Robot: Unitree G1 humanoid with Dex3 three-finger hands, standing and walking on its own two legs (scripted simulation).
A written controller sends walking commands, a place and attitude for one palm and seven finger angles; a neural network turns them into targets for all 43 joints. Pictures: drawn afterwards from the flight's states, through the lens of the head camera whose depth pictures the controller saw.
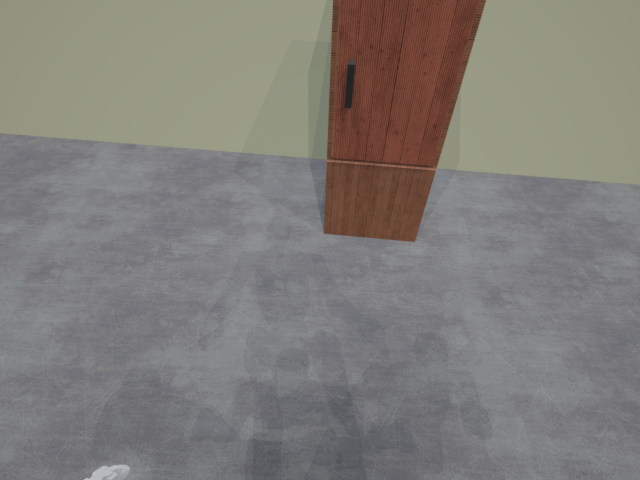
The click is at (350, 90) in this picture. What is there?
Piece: cupboard door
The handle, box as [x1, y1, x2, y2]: [345, 58, 354, 107]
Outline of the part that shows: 353,58 351,58 348,62 345,107 351,106 354,71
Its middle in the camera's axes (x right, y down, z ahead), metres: +0.09 -0.47 +1.16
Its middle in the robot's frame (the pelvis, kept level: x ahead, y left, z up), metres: +1.19 -0.03 -0.05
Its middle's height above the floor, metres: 0.72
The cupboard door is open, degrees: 0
